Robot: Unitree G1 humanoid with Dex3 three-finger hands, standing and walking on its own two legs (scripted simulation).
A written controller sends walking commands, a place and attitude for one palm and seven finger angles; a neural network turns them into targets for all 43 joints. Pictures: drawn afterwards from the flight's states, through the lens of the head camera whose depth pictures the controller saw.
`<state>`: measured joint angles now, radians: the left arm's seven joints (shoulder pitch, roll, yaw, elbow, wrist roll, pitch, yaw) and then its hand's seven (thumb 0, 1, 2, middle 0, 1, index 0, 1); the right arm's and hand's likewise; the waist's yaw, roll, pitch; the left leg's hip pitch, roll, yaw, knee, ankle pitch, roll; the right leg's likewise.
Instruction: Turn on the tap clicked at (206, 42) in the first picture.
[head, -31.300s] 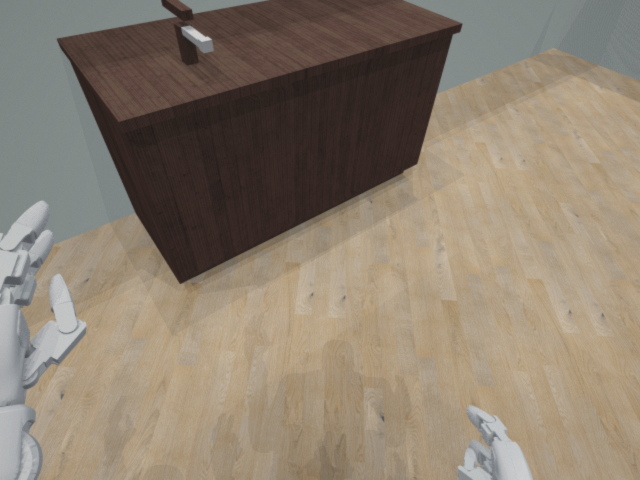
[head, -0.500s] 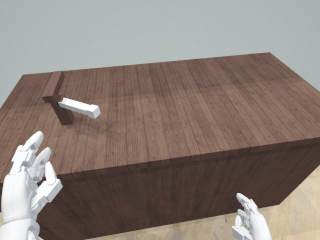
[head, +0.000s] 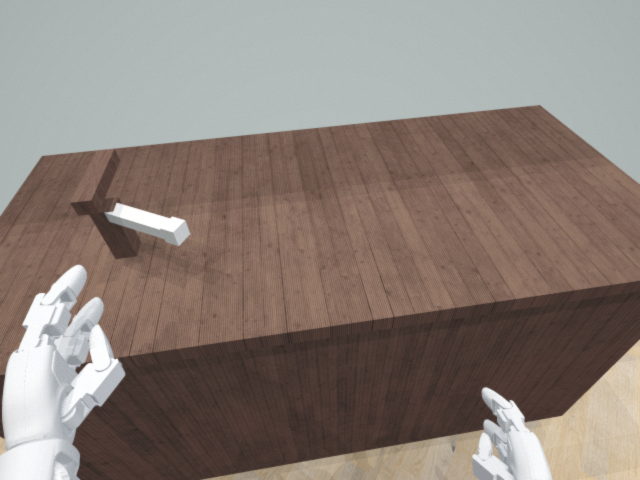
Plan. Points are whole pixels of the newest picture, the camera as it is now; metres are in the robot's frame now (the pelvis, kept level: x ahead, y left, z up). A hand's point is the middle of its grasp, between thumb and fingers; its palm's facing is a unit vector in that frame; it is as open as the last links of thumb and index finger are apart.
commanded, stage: reach beside the lever's end, fingers flat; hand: left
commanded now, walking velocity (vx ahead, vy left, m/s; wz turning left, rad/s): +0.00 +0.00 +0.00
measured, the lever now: (175, 231) +0.42 +0.27 +0.09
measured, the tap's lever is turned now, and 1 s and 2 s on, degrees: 58 58 58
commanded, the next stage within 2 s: none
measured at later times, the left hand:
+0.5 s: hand (93, 351) +0.20 +0.26 +0.13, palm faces +0.48 -0.87 -0.11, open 7.4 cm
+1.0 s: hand (76, 331) +0.23 +0.31 +0.11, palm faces +0.50 -0.86 -0.10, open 7.5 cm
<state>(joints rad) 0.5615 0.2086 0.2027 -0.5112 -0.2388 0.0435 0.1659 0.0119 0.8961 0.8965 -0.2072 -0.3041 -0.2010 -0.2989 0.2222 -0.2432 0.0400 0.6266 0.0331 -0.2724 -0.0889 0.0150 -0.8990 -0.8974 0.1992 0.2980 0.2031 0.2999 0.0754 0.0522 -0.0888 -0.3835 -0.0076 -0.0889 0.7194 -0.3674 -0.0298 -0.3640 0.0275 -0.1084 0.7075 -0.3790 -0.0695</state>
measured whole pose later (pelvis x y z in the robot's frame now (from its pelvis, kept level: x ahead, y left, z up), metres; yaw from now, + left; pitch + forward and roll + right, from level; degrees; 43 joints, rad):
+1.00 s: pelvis -0.01 +0.02 +0.00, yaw -1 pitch +3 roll -1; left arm 0.26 0.26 0.37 -0.09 -0.26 -0.06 0.09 0.01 0.90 0.90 -0.19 -0.26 -0.19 -0.26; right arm 0.21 -0.24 0.03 0.69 0.04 -0.26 -0.11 0.01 -0.90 -0.90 0.20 0.30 0.20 0.30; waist 0.06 0.04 -0.06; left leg -0.40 -0.02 -0.07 0.69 -0.34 0.00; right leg -0.37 0.01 -0.09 0.66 -0.34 -0.04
